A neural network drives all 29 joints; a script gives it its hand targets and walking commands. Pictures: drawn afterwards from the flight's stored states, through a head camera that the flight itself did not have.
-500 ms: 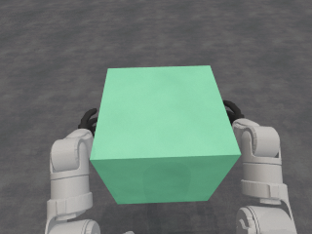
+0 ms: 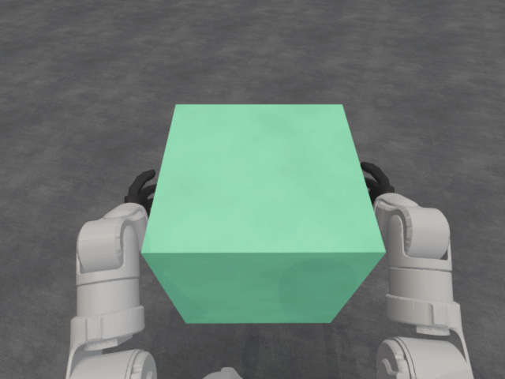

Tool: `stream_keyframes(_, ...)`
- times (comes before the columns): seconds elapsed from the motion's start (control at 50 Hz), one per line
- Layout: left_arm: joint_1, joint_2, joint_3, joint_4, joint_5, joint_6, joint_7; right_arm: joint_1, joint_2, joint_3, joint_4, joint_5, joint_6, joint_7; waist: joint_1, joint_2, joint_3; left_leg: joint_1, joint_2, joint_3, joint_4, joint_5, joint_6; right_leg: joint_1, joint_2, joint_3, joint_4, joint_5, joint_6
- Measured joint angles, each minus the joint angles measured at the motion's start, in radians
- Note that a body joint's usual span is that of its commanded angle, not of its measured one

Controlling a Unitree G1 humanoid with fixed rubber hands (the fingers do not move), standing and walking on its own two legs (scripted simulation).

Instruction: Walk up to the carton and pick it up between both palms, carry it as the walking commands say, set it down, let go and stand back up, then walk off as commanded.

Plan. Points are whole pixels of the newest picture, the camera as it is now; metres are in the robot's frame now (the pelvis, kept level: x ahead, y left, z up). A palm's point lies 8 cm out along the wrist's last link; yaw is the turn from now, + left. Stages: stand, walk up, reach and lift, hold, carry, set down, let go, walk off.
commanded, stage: carry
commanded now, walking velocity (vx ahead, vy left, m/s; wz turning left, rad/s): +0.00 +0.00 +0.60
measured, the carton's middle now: (258, 221) +0.37 +0.00 +0.03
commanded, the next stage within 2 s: none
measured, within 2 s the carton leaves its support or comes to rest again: neither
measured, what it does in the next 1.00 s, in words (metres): walks backwards, turning left: left foot, then right foot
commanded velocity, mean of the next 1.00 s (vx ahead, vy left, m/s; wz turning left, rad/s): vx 0.00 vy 0.00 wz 0.50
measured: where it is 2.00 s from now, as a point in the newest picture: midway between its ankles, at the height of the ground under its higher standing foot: outside the picture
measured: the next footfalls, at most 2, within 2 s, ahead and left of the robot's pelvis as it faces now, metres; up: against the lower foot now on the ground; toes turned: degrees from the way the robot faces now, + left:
left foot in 0.22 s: +0.02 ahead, +0.16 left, +0.00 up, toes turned +17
right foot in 0.56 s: +0.00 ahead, -0.07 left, +0.00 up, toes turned +13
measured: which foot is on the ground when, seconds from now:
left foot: up 0.00-0.20, down 0.22-0.56, up 0.58-0.82, down 0.84-1.00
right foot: down 0.00-0.24, up 0.26-0.54, down 0.56-0.86, up 0.88-1.00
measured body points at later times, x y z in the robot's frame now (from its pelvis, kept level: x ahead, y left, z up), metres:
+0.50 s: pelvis -0.08 +0.04 +0.00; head -0.04 +0.04 +0.45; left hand +0.19 +0.33 +0.09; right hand +0.31 -0.01 +0.08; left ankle -0.02 +0.15 -0.73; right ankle -0.04 -0.08 -0.70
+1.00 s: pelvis -0.18 +0.05 +0.00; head -0.16 +0.06 +0.45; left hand -0.02 +0.40 +0.07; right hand +0.21 +0.11 +0.08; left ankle -0.19 +0.16 -0.73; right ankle -0.09 -0.06 -0.67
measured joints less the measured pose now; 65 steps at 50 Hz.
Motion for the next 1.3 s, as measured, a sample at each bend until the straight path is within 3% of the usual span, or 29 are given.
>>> stream_keyframes(0.04,0.007,-0.015,-0.004,0.001,0.019,0.007,0.001,-0.003,-0.018,0.003,0.020,0.017,0.006,0.001,-0.026,-0.017,-0.003,-0.035,0.008,0.051,0.166,-0.106,-0.002,0.013,-0.036,-0.020,-0.011,-0.004,-0.002)
stream_keyframes(0.1,0.013,-0.026,-0.002,-0.019,0.040,0.019,0.001,-0.030,-0.038,0.010,0.051,0.036,0.007,0.003,-0.060,-0.042,-0.006,-0.018,0.040,0.093,0.238,-0.132,-0.014,0.019,-0.087,-0.042,-0.012,-0.001,0.014)
stream_keyframes(0.18,-0.004,-0.036,0.001,-0.031,0.064,0.031,0.002,-0.076,-0.068,0.016,0.096,0.060,0.000,0.006,-0.088,-0.070,-0.020,0.079,0.068,0.111,0.106,-0.144,-0.027,-0.009,-0.154,-0.073,0.042,-0.017,0.040)
stream_keyframes(0.22,-0.008,-0.038,0.004,-0.032,0.072,0.037,0.002,-0.094,-0.076,0.020,0.121,0.065,-0.004,0.009,-0.095,-0.076,-0.033,0.160,0.074,0.120,-0.045,-0.067,-0.032,-0.034,-0.185,-0.085,0.093,-0.036,0.059)
stream_keyframes(0.26,0.000,-0.021,0.008,-0.032,0.066,0.035,0.001,-0.096,-0.054,0.021,0.141,0.053,-0.021,0.010,-0.094,-0.102,-0.038,0.151,0.047,0.125,-0.069,0.028,-0.010,-0.075,-0.213,-0.063,0.173,-0.095,0.089)
stream_keyframes(0.32,0.037,0.006,0.017,-0.030,0.035,0.036,-0.002,-0.048,-0.003,0.027,0.129,0.016,-0.035,0.011,-0.063,-0.085,-0.026,0.118,0.054,0.096,-0.054,0.029,0.020,-0.158,-0.133,0.011,0.380,-0.272,0.108)
stream_keyframes(0.4,0.035,0.035,0.000,-0.030,-0.006,0.041,0.002,-0.004,0.017,0.034,0.059,-0.001,-0.018,0.005,-0.010,-0.071,0.017,0.103,0.039,0.054,-0.095,0.081,0.030,-0.194,-0.070,0.040,0.443,-0.231,0.103)
stream_keyframes(0.48,0.019,0.042,0.000,-0.057,-0.031,0.024,0.008,-0.006,0.030,0.017,-0.013,-0.010,-0.010,-0.001,0.016,-0.049,0.031,0.070,0.014,0.015,-0.120,0.132,0.031,-0.152,-0.026,0.053,0.310,-0.192,0.086)
stream_keyframes(0.54,0.005,0.033,0.009,-0.044,-0.033,0.011,0.009,-0.013,0.032,0.006,-0.023,-0.017,-0.007,-0.001,0.019,-0.028,0.022,0.051,-0.003,-0.017,-0.137,0.166,0.024,-0.051,0.005,0.043,0.101,-0.131,0.071)
stream_keyframes(0.58,0.002,0.014,0.009,-0.024,-0.022,0.000,0.009,-0.016,0.016,0.002,-0.012,-0.012,-0.004,0.000,0.020,0.005,0.021,0.038,0.001,-0.038,-0.116,0.144,0.011,-0.008,0.020,0.018,0.005,-0.024,0.023)
stream_keyframes(0.64,0.010,-0.013,-0.001,-0.010,0.007,0.001,0.010,-0.005,-0.012,0.001,0.009,0.012,0.003,0.003,-0.012,-0.012,0.015,-0.022,0.005,0.034,0.130,-0.107,0.002,0.005,-0.024,-0.015,-0.005,-0.002,-0.009)
stream_keyframes(0.7,0.027,-0.031,0.002,-0.032,0.030,0.010,0.008,-0.021,-0.028,0.004,0.033,0.030,0.006,0.004,-0.050,-0.038,0.012,-0.017,0.032,0.084,0.237,-0.142,-0.008,0.013,-0.079,-0.037,-0.014,0.008,0.006)
stream_keyframes(0.8,0.016,-0.045,0.004,-0.050,0.061,0.022,0.008,-0.065,-0.061,0.013,0.082,0.059,-0.003,0.007,-0.092,-0.073,-0.010,0.100,0.061,0.111,0.094,-0.141,-0.031,-0.022,-0.170,-0.074,0.047,-0.006,0.041)
stream_keyframes(0.84,0.012,-0.046,0.005,-0.048,0.069,0.027,0.007,-0.081,-0.070,0.019,0.105,0.064,-0.006,0.009,-0.101,-0.076,-0.025,0.179,0.066,0.121,-0.053,-0.059,-0.035,-0.047,-0.201,-0.086,0.098,-0.022,0.062)
stream_keyframes(0.88,0.015,-0.024,0.007,-0.042,0.060,0.027,0.006,-0.085,-0.049,0.021,0.128,0.053,-0.023,0.010,-0.100,-0.101,-0.029,0.164,0.039,0.125,-0.067,0.025,-0.011,-0.091,-0.229,-0.062,0.179,-0.091,0.092)
stream_keyframes(0.92,0.037,-0.001,0.011,-0.035,0.039,0.027,0.003,-0.061,-0.014,0.024,0.133,0.028,-0.036,0.010,-0.079,-0.090,-0.026,0.136,0.044,0.109,-0.046,0.014,0.016,-0.149,-0.173,-0.006,0.315,-0.237,0.106)
stream_keyframes(0.98,0.051,0.021,0.009,-0.016,0.007,0.034,0.003,-0.012,0.016,0.032,0.102,0.001,-0.028,0.007,-0.028,-0.078,-0.003,0.132,0.048,0.085,-0.079,0.042,0.030,-0.196,-0.102,0.029,0.440,-0.257,0.099)
stream_keyframes(1.04,0.044,0.043,-0.005,-0.026,-0.022,0.032,0.007,0.004,0.030,0.029,0.049,-0.008,-0.017,0.002,0.014,-0.070,0.018,0.124,0.041,0.068,-0.109,0.083,0.036,-0.189,-0.061,0.037,0.408,-0.216,0.082)
stream_keyframes(1.1,0.031,0.053,-0.007,-0.034,-0.040,0.020,0.010,-0.001,0.042,0.017,0.011,-0.019,-0.013,-0.002,0.036,-0.061,0.018,0.109,0.033,0.055,-0.133,0.117,0.037,-0.129,-0.023,0.044,0.266,-0.189,0.061)
stream_keyframes(1.18,0.008,0.045,-0.005,0.005,-0.038,0.005,0.010,-0.012,0.038,0.003,0.020,-0.027,-0.010,-0.001,0.045,-0.038,0.002,0.104,0.031,0.044,-0.149,0.149,0.030,0.005,0.014,0.031,-0.026,0.014,0.021)
stream_keyframes(1.22,0.008,0.034,-0.010,0.027,-0.025,0.003,0.008,-0.012,0.026,-0.001,0.040,-0.022,-0.004,0.000,0.034,-0.022,-0.005,0.120,0.035,0.041,-0.171,0.164,0.028,0.015,0.019,0.026,-0.037,0.043,-0.003)
stream_keyframes(1.3,0.015,0.024,-0.022,0.056,-0.001,0.015,0.004,-0.017,0.004,0.004,0.090,-0.008,0.008,0.001,-0.003,-0.023,-0.041,0.135,0.036,0.051,-0.189,0.184,0.032,0.018,0.015,0.030,-0.032,0.036,-0.004)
